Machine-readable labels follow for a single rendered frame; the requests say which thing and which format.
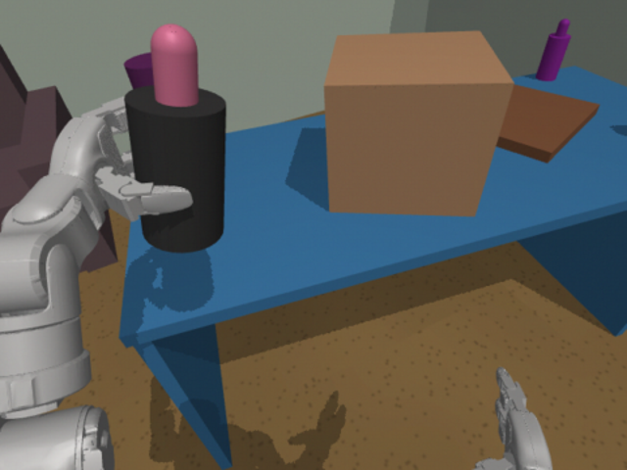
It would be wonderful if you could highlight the left robot hand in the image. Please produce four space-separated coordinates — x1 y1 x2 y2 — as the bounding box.
48 96 193 221

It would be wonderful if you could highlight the right robot hand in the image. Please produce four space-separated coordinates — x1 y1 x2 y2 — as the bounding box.
473 367 553 470

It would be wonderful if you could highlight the armchair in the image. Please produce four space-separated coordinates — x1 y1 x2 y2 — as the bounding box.
0 44 118 273

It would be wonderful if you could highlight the desk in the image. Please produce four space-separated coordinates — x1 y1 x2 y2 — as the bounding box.
119 66 627 470

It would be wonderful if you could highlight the left robot arm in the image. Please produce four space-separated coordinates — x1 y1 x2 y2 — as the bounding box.
0 173 115 470

